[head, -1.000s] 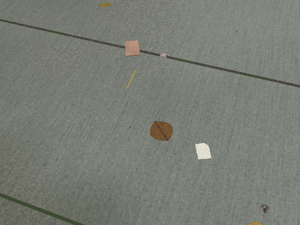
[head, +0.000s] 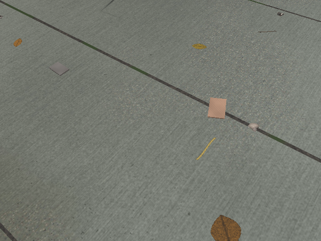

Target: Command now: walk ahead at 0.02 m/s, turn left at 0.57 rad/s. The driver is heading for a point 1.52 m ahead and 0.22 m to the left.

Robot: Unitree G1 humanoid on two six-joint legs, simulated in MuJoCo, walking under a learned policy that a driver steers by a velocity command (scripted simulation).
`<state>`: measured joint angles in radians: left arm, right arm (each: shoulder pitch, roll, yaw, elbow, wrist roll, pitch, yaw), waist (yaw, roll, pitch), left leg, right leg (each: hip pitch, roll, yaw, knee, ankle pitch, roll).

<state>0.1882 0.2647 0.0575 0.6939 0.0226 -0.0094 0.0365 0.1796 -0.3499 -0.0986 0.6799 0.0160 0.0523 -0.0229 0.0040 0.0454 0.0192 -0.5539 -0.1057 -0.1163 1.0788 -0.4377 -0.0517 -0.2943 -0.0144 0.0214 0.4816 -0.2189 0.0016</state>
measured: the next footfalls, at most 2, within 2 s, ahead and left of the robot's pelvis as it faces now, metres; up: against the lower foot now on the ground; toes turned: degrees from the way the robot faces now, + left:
left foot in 0.28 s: +0.02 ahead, +0.14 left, +0.00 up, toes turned +12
right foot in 0.68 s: +0.08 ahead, -0.09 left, +0.00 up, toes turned +17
